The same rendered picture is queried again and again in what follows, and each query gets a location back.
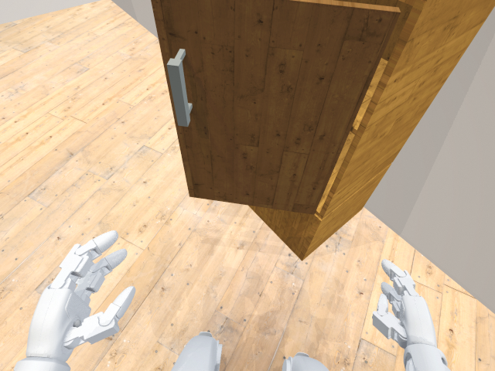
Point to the robot left thigh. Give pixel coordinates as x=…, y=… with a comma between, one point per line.
x=201, y=353

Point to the cupboard door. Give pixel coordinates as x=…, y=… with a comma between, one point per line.
x=275, y=86

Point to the handle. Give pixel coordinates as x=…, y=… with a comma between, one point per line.
x=178, y=87

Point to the robot right forearm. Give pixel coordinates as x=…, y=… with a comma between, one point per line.
x=423, y=357

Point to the right robot hand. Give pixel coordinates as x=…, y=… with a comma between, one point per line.
x=410, y=310

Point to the robot right thigh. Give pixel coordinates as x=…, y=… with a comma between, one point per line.
x=302, y=363

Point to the robot thigh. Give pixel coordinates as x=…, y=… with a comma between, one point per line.
x=302, y=363
x=201, y=353

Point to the left robot hand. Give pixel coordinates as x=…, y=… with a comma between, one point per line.
x=51, y=332

